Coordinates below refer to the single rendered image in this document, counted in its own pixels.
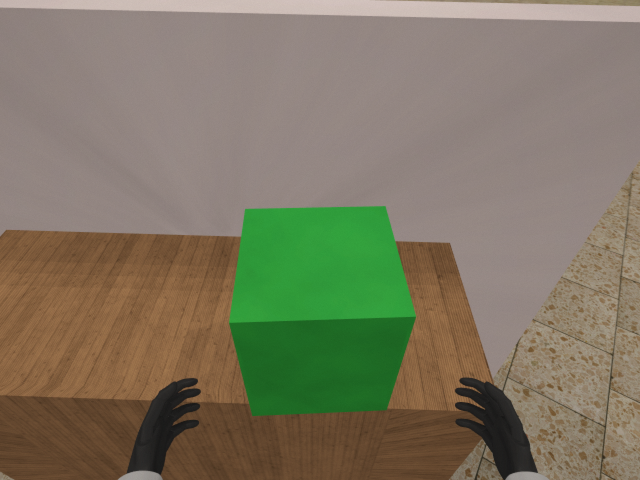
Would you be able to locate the pedestal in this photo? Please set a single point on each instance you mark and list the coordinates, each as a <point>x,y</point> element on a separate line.
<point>93,325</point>

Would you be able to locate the carton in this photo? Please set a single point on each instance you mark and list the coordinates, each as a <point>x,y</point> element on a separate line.
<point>321,312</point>

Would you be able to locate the robot right hand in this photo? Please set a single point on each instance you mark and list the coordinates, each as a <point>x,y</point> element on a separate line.
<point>502,430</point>

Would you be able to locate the robot left hand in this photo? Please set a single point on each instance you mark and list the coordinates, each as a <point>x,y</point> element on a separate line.
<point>156,432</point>

